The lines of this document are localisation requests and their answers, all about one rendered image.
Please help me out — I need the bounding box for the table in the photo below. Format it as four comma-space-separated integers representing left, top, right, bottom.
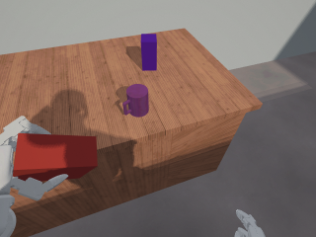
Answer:
0, 28, 263, 237

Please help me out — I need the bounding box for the left robot hand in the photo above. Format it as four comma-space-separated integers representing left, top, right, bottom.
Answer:
0, 116, 68, 201

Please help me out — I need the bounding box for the right robot hand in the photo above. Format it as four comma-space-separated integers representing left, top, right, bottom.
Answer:
234, 209, 266, 237

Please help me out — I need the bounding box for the robot left forearm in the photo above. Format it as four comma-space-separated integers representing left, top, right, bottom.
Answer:
0, 195, 17, 237

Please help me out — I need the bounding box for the sponge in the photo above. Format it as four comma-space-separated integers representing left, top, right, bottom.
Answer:
13, 133, 98, 182

